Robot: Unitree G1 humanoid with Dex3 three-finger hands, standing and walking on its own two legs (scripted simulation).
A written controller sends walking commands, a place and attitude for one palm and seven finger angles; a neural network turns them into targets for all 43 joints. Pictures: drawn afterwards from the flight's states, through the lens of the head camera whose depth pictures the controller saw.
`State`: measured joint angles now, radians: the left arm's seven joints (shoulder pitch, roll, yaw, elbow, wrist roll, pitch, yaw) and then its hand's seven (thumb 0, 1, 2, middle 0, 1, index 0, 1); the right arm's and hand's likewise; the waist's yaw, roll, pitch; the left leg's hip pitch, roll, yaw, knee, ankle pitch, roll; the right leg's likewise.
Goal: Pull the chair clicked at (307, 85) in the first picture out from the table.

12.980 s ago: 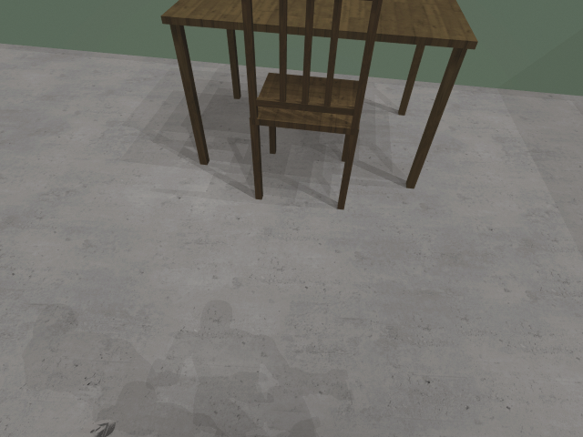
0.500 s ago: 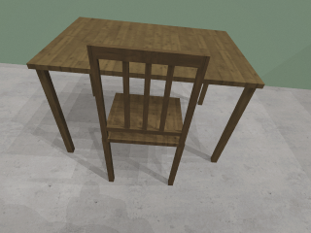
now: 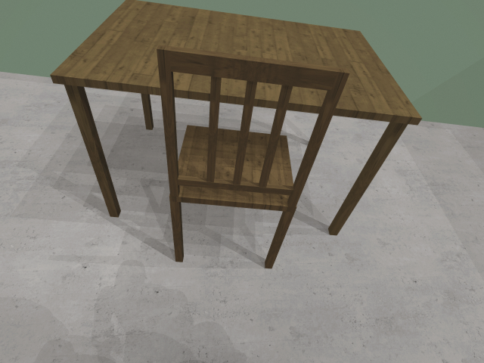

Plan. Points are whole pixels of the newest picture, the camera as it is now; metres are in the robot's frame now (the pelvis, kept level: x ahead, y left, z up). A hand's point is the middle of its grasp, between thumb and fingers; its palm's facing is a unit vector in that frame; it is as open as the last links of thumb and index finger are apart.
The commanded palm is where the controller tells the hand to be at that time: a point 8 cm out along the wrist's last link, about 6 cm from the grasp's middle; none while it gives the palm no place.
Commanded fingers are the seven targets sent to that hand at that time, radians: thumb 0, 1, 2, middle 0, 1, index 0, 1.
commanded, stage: come to a stop and stand still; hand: left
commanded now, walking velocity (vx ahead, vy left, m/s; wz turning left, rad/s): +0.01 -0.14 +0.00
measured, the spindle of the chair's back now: (243, 139) +0.69 +0.01 -0.04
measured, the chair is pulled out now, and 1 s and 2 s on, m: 0.00 0.00 0.00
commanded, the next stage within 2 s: look again from close up in 0.76 s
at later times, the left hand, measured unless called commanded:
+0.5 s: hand out of the picture +0.08 +0.15 -0.16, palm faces +0.02 -0.98 -0.19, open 7.2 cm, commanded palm none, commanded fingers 0.00 0.90 0.90 -0.20 -0.30 -0.20 -0.30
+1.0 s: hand out of the picture +0.06 +0.13 -0.17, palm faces +0.04 -0.99 -0.16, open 7.3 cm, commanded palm none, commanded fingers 0.00 0.90 0.90 -0.20 -0.30 -0.20 -0.30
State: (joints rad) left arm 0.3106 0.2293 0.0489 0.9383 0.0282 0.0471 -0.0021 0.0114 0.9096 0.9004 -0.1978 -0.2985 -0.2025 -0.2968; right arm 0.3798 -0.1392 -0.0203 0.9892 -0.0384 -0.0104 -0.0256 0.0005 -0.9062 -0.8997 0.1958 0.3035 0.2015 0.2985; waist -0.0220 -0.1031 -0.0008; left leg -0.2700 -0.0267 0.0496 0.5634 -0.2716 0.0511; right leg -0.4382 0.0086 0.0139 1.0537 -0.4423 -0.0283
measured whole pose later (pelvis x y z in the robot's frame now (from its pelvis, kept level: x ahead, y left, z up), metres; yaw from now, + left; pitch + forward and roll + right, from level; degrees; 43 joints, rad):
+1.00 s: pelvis +0.08 -0.03 +0.01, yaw +0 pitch +0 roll +0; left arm 0.31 0.14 -0.01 1.12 0.00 -0.02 0.02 0.01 0.92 0.90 -0.20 -0.30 -0.20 -0.30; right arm 0.29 -0.12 0.01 1.15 0.00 -0.02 -0.04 0.00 -0.91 -0.90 0.20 0.30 0.20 0.30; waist 0.01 -0.01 0.03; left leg -0.09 0.02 0.02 0.39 -0.29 -0.01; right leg -0.17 0.01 -0.02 0.41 -0.23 -0.01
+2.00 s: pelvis +0.08 -0.01 +0.01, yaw +0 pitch -1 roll +0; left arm 0.35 0.13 0.00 1.13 0.01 -0.01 0.02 0.01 0.91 0.90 -0.20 -0.30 -0.20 -0.30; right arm 0.33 -0.10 0.01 1.15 -0.01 -0.03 -0.04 0.00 -0.90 -0.90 0.20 0.30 0.20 0.30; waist 0.00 -0.02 0.02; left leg -0.08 -0.02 0.04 0.40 -0.31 0.02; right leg -0.19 -0.03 0.00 0.47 -0.27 0.01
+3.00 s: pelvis +0.26 -0.16 +0.00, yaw +0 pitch -1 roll +1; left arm 0.33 0.17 0.03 1.08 0.02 0.00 0.00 0.01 0.91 0.90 -0.20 -0.30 -0.20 -0.30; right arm 0.25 -0.15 -0.03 1.06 -0.02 -0.03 -0.03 0.00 -0.91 -0.90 0.20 0.30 0.20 0.30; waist 0.00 -0.04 0.04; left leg -0.23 0.01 0.11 0.55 -0.29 0.02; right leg -0.26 0.01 -0.04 0.64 -0.36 -0.04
